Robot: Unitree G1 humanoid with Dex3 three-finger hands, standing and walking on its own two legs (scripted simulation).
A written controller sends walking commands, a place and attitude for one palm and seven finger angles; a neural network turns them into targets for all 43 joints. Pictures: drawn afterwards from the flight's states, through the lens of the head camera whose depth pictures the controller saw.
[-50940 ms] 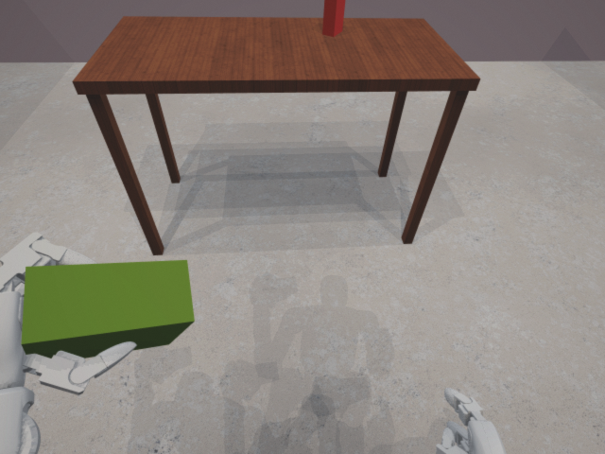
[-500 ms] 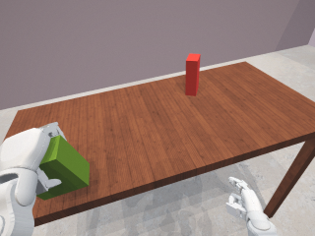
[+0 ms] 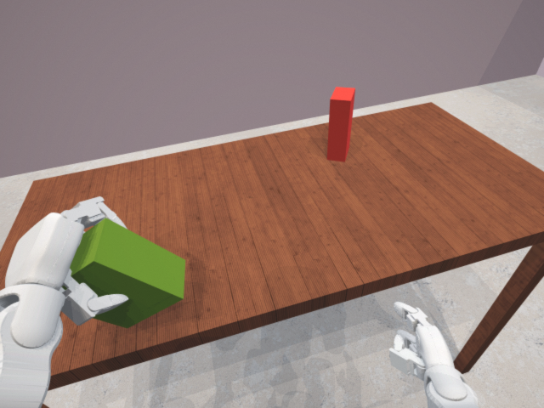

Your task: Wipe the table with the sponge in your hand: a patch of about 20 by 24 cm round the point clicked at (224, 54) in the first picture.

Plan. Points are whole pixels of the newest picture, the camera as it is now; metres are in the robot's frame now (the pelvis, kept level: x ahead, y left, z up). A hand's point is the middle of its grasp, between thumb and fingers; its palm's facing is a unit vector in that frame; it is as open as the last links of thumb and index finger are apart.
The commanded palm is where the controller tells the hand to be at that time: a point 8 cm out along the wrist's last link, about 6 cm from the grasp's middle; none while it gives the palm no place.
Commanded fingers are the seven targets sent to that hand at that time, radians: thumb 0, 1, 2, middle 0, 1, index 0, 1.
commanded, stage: step back with the hand held close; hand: left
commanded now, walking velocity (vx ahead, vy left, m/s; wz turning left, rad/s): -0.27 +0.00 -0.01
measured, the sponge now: (131, 284) +0.22 +0.24 +0.11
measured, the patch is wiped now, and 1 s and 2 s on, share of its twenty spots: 1.00 1.00 1.00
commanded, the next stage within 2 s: stop stepping back and stand still in 1.26 s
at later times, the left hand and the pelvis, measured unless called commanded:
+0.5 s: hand (98, 252) +0.21 +0.24 +0.20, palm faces +0.41 -0.82 -0.39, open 10.2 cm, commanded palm +0.14 +0.29 +0.22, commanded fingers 0.00 0.10 1.30 -1.20 -1.60 -1.20 -1.60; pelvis -0.02 +0.01 -0.02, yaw +1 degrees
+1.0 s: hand (79, 320) +0.13 +0.22 +0.19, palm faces +0.33 -0.90 -0.29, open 10.3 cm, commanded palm +0.06 +0.28 +0.22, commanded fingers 0.00 0.10 1.30 -1.20 -1.60 -1.20 -1.60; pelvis -0.10 +0.00 -0.01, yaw +1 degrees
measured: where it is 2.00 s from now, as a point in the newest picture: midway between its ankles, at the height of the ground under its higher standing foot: outside the picture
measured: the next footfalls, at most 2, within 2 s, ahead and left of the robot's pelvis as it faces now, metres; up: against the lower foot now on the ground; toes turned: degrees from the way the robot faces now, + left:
right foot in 0.82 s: -0.04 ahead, -0.12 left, +0.00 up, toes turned +4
left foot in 1.04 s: -0.06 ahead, +0.12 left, +0.00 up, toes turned +1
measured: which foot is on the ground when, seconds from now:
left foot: down 0.00-0.90, up 0.92-1.00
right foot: down 0.00-0.64, up 0.66-0.80, down 0.82-1.00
